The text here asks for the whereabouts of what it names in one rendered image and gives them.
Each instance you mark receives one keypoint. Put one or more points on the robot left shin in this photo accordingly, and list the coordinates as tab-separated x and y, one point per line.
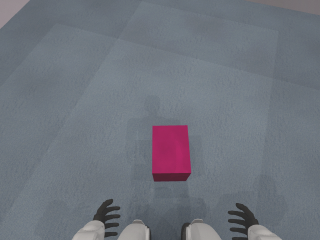
138	222

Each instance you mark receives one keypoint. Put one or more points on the robot right hand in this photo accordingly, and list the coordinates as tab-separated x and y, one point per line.
249	220

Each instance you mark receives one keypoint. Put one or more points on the robot left forearm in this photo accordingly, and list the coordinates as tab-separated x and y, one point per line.
93	230

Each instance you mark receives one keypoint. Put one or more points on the robot left hand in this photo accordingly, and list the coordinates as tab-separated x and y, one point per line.
101	216

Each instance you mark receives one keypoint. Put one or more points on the robot right forearm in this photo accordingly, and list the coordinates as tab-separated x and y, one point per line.
259	232

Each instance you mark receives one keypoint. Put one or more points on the carton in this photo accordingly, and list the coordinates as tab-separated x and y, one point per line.
170	153

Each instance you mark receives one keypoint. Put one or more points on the right robot foot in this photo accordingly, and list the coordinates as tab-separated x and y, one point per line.
183	230

